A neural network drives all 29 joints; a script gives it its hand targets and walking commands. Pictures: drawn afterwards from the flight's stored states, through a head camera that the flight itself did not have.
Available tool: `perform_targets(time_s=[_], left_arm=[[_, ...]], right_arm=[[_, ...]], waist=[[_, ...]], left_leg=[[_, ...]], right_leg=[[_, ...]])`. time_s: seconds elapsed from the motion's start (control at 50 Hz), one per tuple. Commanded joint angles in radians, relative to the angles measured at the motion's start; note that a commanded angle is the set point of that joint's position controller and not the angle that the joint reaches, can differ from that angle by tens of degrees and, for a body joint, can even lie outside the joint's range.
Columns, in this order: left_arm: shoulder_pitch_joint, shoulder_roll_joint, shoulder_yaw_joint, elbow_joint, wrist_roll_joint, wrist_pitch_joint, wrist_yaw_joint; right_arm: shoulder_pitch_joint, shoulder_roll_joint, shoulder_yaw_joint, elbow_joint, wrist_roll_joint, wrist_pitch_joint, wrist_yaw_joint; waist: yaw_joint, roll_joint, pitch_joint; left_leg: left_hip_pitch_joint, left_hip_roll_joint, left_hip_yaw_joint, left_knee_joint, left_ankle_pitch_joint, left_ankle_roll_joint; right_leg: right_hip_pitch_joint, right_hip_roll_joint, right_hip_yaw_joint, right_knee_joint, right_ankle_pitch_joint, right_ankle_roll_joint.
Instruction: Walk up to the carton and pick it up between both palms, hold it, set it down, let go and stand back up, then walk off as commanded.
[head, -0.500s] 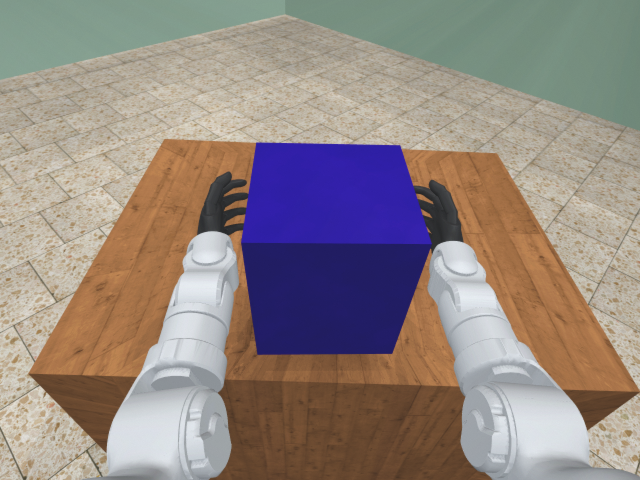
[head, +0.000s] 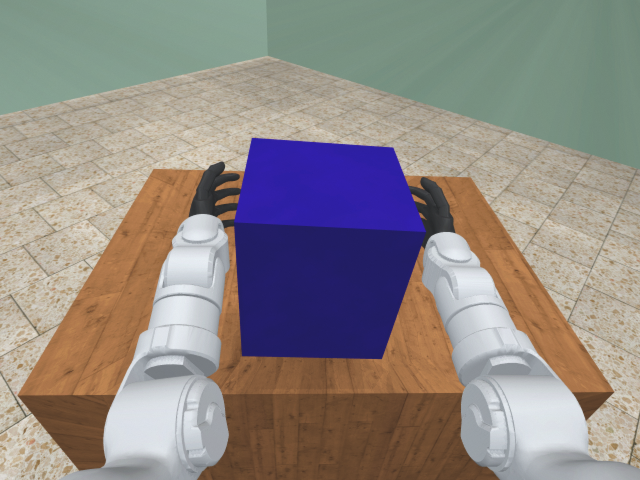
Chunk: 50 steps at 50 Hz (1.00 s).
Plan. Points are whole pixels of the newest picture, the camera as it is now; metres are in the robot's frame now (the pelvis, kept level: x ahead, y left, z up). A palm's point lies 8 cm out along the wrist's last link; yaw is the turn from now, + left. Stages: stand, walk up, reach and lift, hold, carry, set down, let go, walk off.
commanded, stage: reach and lift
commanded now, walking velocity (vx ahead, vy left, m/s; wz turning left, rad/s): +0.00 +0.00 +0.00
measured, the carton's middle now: (318, 250) +0.43 +0.00 +0.10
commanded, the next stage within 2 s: hold in 1.32 s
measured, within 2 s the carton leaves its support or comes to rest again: neither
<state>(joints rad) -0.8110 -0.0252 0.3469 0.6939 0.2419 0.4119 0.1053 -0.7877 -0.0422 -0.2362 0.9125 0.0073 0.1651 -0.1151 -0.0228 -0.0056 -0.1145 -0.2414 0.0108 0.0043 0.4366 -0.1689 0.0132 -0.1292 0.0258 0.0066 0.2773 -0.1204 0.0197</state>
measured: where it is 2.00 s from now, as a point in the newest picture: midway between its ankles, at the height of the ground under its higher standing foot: outside the picture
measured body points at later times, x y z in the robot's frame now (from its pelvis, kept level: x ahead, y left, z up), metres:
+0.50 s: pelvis +0.01 +0.00 +0.00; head -0.05 +0.03 +0.45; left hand +0.41 +0.15 +0.20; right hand +0.40 -0.15 +0.19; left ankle +0.04 +0.09 -0.74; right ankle +0.02 -0.14 -0.75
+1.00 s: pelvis +0.01 +0.00 +0.00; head -0.05 +0.03 +0.45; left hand +0.41 +0.15 +0.21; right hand +0.40 -0.15 +0.21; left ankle +0.04 +0.09 -0.75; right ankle +0.02 -0.14 -0.75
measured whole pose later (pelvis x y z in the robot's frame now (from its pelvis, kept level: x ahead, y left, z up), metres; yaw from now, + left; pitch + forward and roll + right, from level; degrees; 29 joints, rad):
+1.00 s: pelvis +0.01 +0.00 +0.00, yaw +0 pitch -3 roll -3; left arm -0.78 -0.01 0.33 0.45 0.25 0.61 0.08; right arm -0.83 -0.08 -0.09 0.77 0.18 0.32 -0.18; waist -0.07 -0.01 -0.11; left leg -0.21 0.01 0.00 0.43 -0.18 0.02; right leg -0.09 0.03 0.01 0.25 -0.12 0.02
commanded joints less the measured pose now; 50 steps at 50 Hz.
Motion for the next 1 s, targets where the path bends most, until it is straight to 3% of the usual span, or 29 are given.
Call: perform_targets(time_s=[0.0,0.04,0.1,0.16,0.28,0.36,0.38,0.4,0.46,0.48,0.58,0.66,0.76,0.84,0.9,0.94,0.98], left_arm=[[-0.591,-0.695,-0.464,-0.201,-0.084,0.018,-0.139],[-0.559,-0.692,-0.49,-0.248,-0.103,0.028,-0.137],[-0.572,-0.698,-0.524,-0.306,-0.119,0.039,-0.134],[-0.564,-0.68,-0.514,-0.312,-0.111,0.062,-0.149],[-0.571,-0.67,-0.517,-0.347,-0.104,0.097,-0.163],[-0.58,-0.681,-0.526,-0.364,-0.106,0.114,-0.159],[-0.572,-0.668,-0.505,-0.341,-0.098,0.116,-0.157],[-0.575,-0.681,-0.526,-0.377,-0.108,0.12,-0.154],[-0.593,-0.676,-0.51,-0.384,-0.101,0.12,-0.147],[-0.6,-0.673,-0.514,-0.377,-0.109,0.124,-0.147],[-0.587,-0.659,-0.487,-0.357,-0.09,0.141,-0.156],[-0.596,-0.675,-0.519,-0.399,-0.103,0.148,-0.153],[-0.635,-0.671,-0.52,-0.397,-0.111,0.154,-0.151],[-0.624,-0.684,-0.546,-0.425,-0.126,0.158,-0.148],[-0.605,-0.663,-0.507,-0.39,-0.101,0.174,-0.157],[-0.583,-0.655,-0.494,-0.379,-0.09,0.184,-0.165],[-0.567,-0.658,-0.504,-0.409,-0.093,0.191,-0.167]], right_arm=[[-0.858,0.615,0.395,-0.319,0.127,-0.047,0.084],[-0.871,0.632,0.446,-0.389,0.161,-0.042,0.07],[-0.816,0.625,0.459,-0.395,0.187,-0.02,0.058],[-0.764,0.605,0.439,-0.36,0.183,0.008,0.049],[-0.756,0.591,0.424,-0.362,0.194,0.032,0.048],[-0.811,0.599,0.445,-0.417,0.218,0.034,0.047],[-0.824,0.601,0.454,-0.419,0.226,0.036,0.047],[-0.819,0.61,0.475,-0.443,0.237,0.039,0.047],[-0.816,0.617,0.487,-0.413,0.251,0.054,0.049],[-0.816,0.609,0.478,-0.404,0.243,0.059,0.049],[-0.824,0.598,0.474,-0.407,0.248,0.07,0.045],[-0.837,0.597,0.488,-0.451,0.267,0.07,0.042],[-0.878,0.605,0.49,-0.459,0.267,0.081,0.042],[-0.854,0.609,0.5,-0.476,0.287,0.088,0.034],[-0.819,0.593,0.475,-0.415,0.276,0.106,0.034],[-0.834,0.584,0.47,-0.437,0.271,0.107,0.032],[-0.804,0.587,0.485,-0.455,0.289,0.115,0.024]], waist=[[-0.029,0.025,-0.35],[-0.024,0.003,-0.405],[-0.044,0.036,-0.417],[-0.074,0.018,-0.333],[-0.084,0.042,-0.301],[-0.074,0.055,-0.329],[-0.054,0.056,-0.297],[-0.057,0.061,-0.336],[-0.039,0.054,-0.338],[-0.056,0.062,-0.318],[-0.047,0.045,-0.295],[-0.059,0.064,-0.337],[-0.05,0.048,-0.33],[-0.066,0.064,-0.357],[-0.067,0.066,-0.294],[-0.068,0.053,-0.288],[-0.075,0.058,-0.314]], left_leg=[[0.31,-0.024,-0.014,-0.123,0.142,-0.036],[0.335,-0.025,-0.016,-0.101,0.23,-0.036],[0.374,-0.022,-0.028,-0.083,0.282,-0.057],[0.336,-0.028,-0.022,-0.102,0.214,-0.051],[0.323,-0.023,-0.021,-0.117,0.19,-0.056],[0.325,-0.022,-0.021,-0.114,0.195,-0.053],[0.306,-0.023,-0.021,-0.119,0.174,-0.049],[0.331,-0.02,-0.022,-0.111,0.219,-0.05],[0.34,-0.021,-0.02,-0.103,0.232,-0.053],[0.334,-0.022,-0.024,-0.11,0.21,-0.054],[0.316,-0.021,-0.017,-0.124,0.162,-0.046],[0.335,-0.02,-0.022,-0.108,0.23,-0.055],[0.305,-0.019,-0.021,-0.119,0.164,-0.051],[0.335,-0.021,-0.025,-0.102,0.226,-0.061],[0.311,-0.019,-0.022,-0.123,0.171,-0.058],[0.295,-0.019,-0.018,-0.13,0.143,-0.051],[0.315,-0.019,-0.016,-0.122,0.195,-0.055]], right_leg=[[0.093,0.041,-0.061,-0.043,0.016,-0.004],[0.128,0.044,-0.058,-0.038,0.101,0.002],[0.121,0.05,-0.061,-0.038,0.127,-0.005],[0.117,0.043,-0.058,-0.05,0.08,0.001],[0.119,0.047,-0.061,-0.051,0.056,-0.002],[0.121,0.049,-0.061,-0.046,0.052,-0.003],[0.109,0.047,-0.056,-0.051,0.033,-0.003],[0.116,0.048,-0.057,-0.042,0.072,-0.004],[0.107,0.053,-0.06,-0.042,0.066,-0.003],[0.095,0.048,-0.058,-0.046,0.053,-0.003],[0.093,0.049,-0.055,-0.053,0.016,-0.002],[0.111,0.055,-0.06,-0.044,0.069,-0.004],[0.102,0.053,-0.058,-0.044,0.028,-0.003],[0.113,0.054,-0.056,-0.041,0.071,-0.002],[0.104,0.05,-0.055,-0.05,0.032,-0.002],[0.114,0.051,-0.051,-0.051,0.021,-0.005],[0.143,0.051,-0.045,-0.044,0.075,-0.003]])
